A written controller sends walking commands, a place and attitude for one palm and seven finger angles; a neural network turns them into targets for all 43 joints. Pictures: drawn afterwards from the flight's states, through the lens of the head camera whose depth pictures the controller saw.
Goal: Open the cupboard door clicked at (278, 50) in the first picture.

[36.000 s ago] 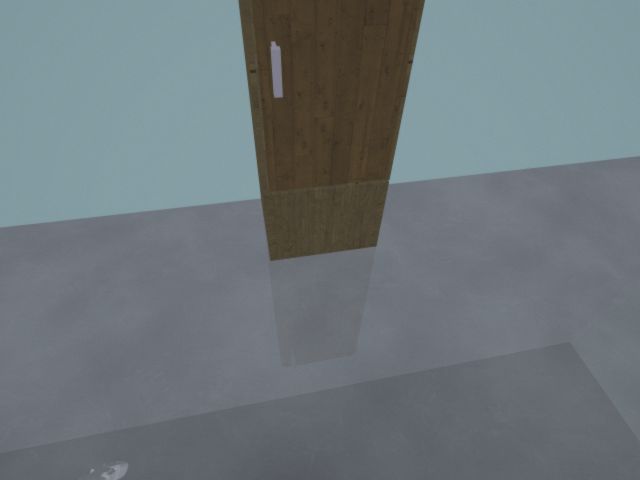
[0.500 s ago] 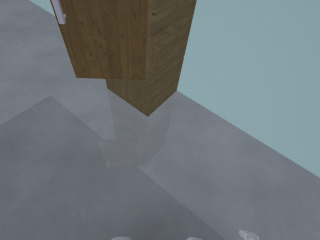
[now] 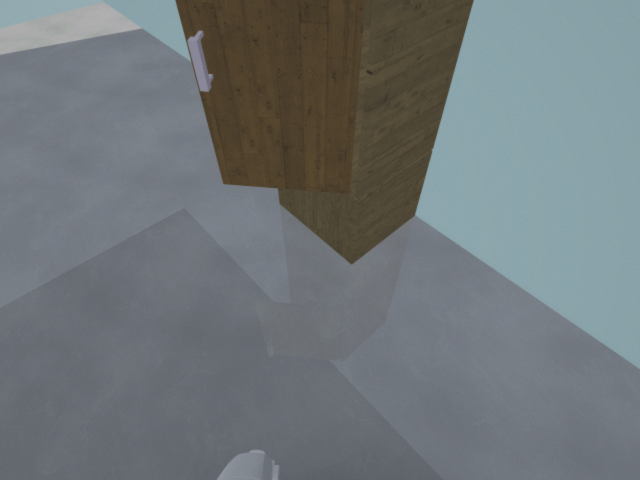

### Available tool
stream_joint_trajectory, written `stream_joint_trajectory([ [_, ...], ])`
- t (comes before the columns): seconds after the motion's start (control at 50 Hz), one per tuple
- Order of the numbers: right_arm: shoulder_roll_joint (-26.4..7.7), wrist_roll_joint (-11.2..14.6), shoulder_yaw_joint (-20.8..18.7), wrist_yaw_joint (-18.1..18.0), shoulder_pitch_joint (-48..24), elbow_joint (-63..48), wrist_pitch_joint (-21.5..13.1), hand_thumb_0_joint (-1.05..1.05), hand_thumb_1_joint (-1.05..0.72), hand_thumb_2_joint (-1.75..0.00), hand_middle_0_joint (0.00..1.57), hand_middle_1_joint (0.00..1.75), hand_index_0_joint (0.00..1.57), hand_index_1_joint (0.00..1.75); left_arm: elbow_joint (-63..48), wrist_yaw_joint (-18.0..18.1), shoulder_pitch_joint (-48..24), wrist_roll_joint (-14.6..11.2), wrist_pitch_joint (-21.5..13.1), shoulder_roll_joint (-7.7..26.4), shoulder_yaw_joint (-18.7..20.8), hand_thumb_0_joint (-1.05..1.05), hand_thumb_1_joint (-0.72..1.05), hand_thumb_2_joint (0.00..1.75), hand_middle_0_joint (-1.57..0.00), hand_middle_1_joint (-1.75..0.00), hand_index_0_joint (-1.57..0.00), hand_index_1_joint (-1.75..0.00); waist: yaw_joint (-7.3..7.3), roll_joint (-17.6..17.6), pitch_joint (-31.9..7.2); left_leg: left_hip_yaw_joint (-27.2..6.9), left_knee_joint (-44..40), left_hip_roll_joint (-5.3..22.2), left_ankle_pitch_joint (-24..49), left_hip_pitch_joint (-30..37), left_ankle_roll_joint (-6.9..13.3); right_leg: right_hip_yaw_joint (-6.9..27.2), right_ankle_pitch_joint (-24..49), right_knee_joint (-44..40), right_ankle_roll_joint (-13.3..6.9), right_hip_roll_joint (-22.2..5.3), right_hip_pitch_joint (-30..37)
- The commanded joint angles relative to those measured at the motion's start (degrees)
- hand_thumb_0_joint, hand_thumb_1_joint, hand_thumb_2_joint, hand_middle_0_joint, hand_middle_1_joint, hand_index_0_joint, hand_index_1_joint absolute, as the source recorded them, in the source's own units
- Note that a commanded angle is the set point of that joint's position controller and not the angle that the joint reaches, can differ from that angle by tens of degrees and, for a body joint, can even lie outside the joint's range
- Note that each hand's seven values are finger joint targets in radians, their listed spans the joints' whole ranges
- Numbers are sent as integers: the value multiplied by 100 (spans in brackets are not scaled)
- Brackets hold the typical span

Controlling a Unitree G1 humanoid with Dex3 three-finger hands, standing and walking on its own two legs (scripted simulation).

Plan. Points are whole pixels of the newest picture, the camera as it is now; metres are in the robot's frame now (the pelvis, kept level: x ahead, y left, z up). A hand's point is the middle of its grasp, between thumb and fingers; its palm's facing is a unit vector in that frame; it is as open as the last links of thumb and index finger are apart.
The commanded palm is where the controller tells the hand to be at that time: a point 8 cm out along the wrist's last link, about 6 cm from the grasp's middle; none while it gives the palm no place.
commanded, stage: take the last steps up to it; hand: left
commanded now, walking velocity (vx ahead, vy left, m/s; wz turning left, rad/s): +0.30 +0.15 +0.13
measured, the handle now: (202, 61) +0.97 +0.35 +0.03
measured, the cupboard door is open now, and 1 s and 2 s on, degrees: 41 41 41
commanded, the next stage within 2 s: come to a stop and stand still in 0.92 s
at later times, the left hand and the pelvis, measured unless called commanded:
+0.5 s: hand (166, 395) +0.26 +0.27 -0.16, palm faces +0.05 -0.97 -0.22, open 7.4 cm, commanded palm none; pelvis +0.16 +0.08 -0.01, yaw +1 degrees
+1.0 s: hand (162, 389) +0.27 +0.29 -0.19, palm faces +0.14 -0.98 -0.14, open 7.3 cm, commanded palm none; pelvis +0.34 +0.13 -0.01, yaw +1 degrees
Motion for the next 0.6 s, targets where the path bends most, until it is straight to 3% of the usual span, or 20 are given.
stream_joint_trajectory([
  [0.0, 12, 54, 72, 56, -1061, -715, -293, 0, -90, -90, 20, 30, 20, 30, -10, 59, 483, 4, -146, 1229, 295, 0, 90, 90, -20, -30, -20, -30, 351, -901, 129, 302, -1328, 41, -75, -308, -12, 640, 885, -778, -699, -1357, 385],
  [0.06, -25, 64, 99, 49, -865, -683, -376, 0, -90, -90, 20, 30, 20, 30, 56, 48, 376, 18, -108, 1310, 320, 0, 90, 90, -20, -30, -20, -30, 248, -1091, 72, 495, -2054, -106, -150, 511, 106, 494, 1119, -419, -602, -1398, 100],
  [0.08, -67, 54, 83, 30, -592, -590, -410, 0, -90, -90, 20, 30, 20, 30, 68, 40, 284, 16, -93, 1304, 332, 0, 90, 90, -20, -30, -20, -30, 93, -1099, 26, 620, -2426, -181, -47, 1086, 149, 361, 1061, -163, -507, -1309, -183],
  [0.1, -246, 19, 61, -24, -26, -410, -457, 0, -90, -90, 20, 30, 20, 30, 59, 22, 169, -10, -76, 1295, 328, 0, 90, 90, -20, -30, -20, -30, -203, -755, -164, 786, -2846, -372, 129, 2002, 205, 79, 1322, 514, -383, -1089, -572],
  [0.12, -681, -12, -45, -103, 833, -170, -502, 0, -90, -90, 20, 30, 20, 30, -4, -12, 213, -28, -59, 1034, 261, 0, 90, 90, -20, -30, -20, -30, -560, 266, -678, 323, -2971, 38, -11, 3311, 390, -270, 1162, 1930, -213, -767, -1227],
  [0.14, -1324, -77, -235, -205, 1675, 9, -553, 0, -90, -90, 20, 30, 20, 30, -193, -67, 237, -93, -42, 623, 176, 0, 90, 90, -20, -30, -20, -30, -833, 2013, -1272, -2034, -3361, 1602, -12, 4320, 1046, -564, -1559, 3711, 98, 125, -2730],
  [0.16, -1439, -36, -229, -324, 2048, 104, -484, 0, -90, -90, 20, 30, 20, 30, -409, -25, -265, -60, -17, 558, 124, 0, 90, 90, -20, -30, -20, -30, -937, 1949, -1318, -2457, -3907, 1942, 278, 4275, 1410, 149, -2059, 4785, -63, 230, -3288],
  [0.18, -1349, -29, -194, -381, 1838, 54, -473, 0, -90, -90, 20, 30, 20, 30, -583, -19, -650, -84, -28, 505, 105, 0, 90, 90, -20, -30, -20, -30, -835, 1213, -716, -2352, -3988, 2074, 427, 3842, 1581, 373, -1769, 5324, -159, -10, -3657],
  [0.2, -1060, -43, -106, -379, 1401, -5, -538, 0, -90, -90, 20, 30, 20, 30, -510, -1, -706, -59, -40, 456, 87, 0, 90, 90, -20, -30, -20, -30, -642, 1075, -594, -2035, -3964, 1846, 297, 3199, 1550, 486, -1411, 5486, -214, -107, -3575],
  [0.22, -772, -37, -22, -402, 950, -115, -566, 0, -90, -90, 20, 30, 20, 30, -380, -15, -679, -53, 5, 462, 112, 0, 90, 90, -20, -30, -20, -30, -444, 1282, -285, -1758, -4118, 1693, 110, 2597, 1475, 607, -1055, 5407, -193, -244, -3470],
  [0.26, -485, -32, 85, -415, 628, -148, -636, 0, -90, -90, 20, 30, 20, 30, -246, -75, -451, -18, 109, 434, 108, 0, 90, 90, -20, -30, -20, -30, -179, 1036, 179, -1140, -4384, 1418, 354, 1914, 1309, 568, -646, 4830, -174, -297, -3048],
  [0.32, -467, -31, 90, -399, 627, -48, -710, 0, -90, -90, 20, 30, 20, 30, -256, -108, -409, -37, 139, 333, 77, 0, 90, 90, -20, -30, -20, -30, -8, 732, 42, -572, -4485, 1280, 792, 1887, 1337, 417, -373, 3656, -152, -218, -2579],
  [0.42, -511, -38, 64, -339, 683, 96, -667, 0, -90, -90, 20, 30, 20, 30, -412, -127, -729, -30, 116, 329, 85, 0, 90, 90, -20, -30, -20, -30, 18, 370, 199, -423, -4477, 1249, 339, 1698, 1377, 163, 2, 2195, -168, 84, -1746],
  [0.46, -495, -35, 78, -334, 620, 161, -636, 0, -90, -90, 20, 30, 20, 30, -374, -129, -553, -14, 96, 420, 136, 0, 90, 90, -20, -30, -20, -30, 163, 289, 154, -283, -4074, 1112, 71, 1546, 1209, 83, 240, 1615, -188, 213, -1081],
  [0.48, -449, -20, 92, -320, 568, 185, -620, 0, -90, -90, 20, 30, 20, 30, -270, -113, -196, -9, 62, 551, 180, 0, 90, 90, -20, -30, -20, -30, 335, 99, 114, -112, -3579, 871, -93, 1268, 1031, 109, 305, 1263, -249, 290, -494],
  [0.5, -308, 23, 121, -312, 534, 184, -629, 0, -90, -90, 20, 30, 20, 30, -108, -90, 394, 21, 3, 814, 266, 0, 90, 90, -20, -30, -20, -30, 605, -409, -54, 274, -2408, 384, -232, 764, 787, 644, -65, 716, -382, 36, 409],
  [0.52, -40, 76, 159, -264, 674, 64, -636, 0, -90, -90, 20, 30, 20, 30, 57, -50, 996, 43, -77, 1372, 384, 0, 90, 90, -20, -30, -20, -30, 750, -1876, -272, 732, -654, -387, -1207, -416, 441, 2809, -631, -316, -971, -1415, 1293],
  [0.54, -241, 40, 123, -248, 532, -71, -604, 0, -90, -90, 20, 30, 20, 30, 41, 3, 1151, -57, -57, 1568, 395, 0, 90, 90, -20, -30, -20, -30, 725, -1752, -353, 236, 733, -294, -1984, -743, 391, 4001, -1227, -1103, -1459, -2135, 1079],
  [0.56, -354, 19, 67, -231, 362, -64, -595, 0, -90, -90, 20, 30, 20, 30, -91, 44, 712, -84, -49, 1380, 375, 0, 90, 90, -20, -30, -20, -30, 542, -989, 16, -185, 1168, 11, -1339, -992, 392, 3733, -1807, -1218, -1514, -2000, 649],
  [0.58, -262, 26, 43, -240, 177, -2, -588, 0, -90, -90, 20, 30, 20, 30, -193, 95, 322, -76, -74, 1023, 293, 0, 90, 90, -20, -30, -20, -30, 380, -816, 242, -310, 1166, 173, -769, -923, 354, 3289, -1472, -1232, -1286, -1757, 89],
])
